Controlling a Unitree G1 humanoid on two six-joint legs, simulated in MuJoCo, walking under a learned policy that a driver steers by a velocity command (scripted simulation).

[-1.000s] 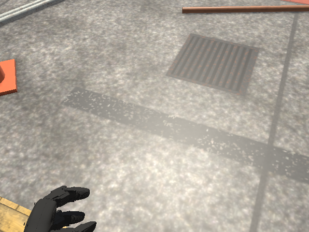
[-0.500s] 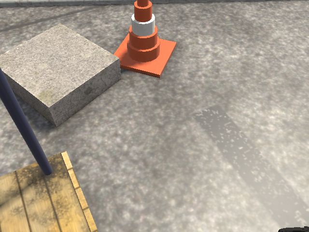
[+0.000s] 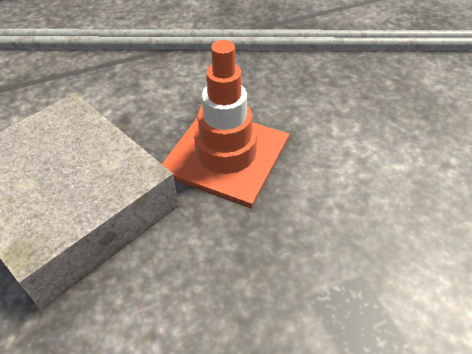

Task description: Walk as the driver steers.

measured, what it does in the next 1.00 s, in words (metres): walks ahead, turning right: left foot, then right foot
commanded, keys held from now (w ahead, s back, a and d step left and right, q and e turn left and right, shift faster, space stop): w+e+shift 0.86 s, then e+shift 0.14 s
